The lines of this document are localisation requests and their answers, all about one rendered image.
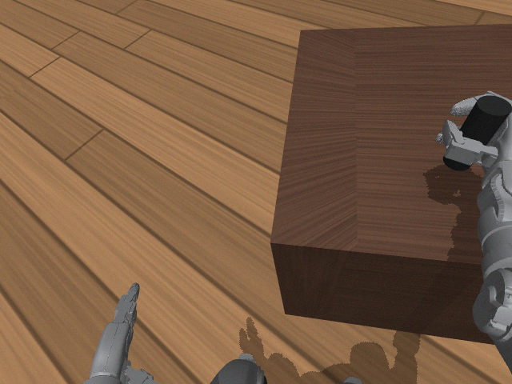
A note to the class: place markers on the right robot arm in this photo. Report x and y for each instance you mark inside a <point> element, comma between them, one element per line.
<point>492,310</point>

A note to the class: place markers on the can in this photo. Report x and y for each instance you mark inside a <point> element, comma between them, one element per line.
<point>487,115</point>

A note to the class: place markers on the left robot hand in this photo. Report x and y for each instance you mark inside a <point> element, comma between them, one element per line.
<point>111,355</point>

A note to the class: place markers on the right robot hand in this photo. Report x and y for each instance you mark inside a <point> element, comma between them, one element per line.
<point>468,151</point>

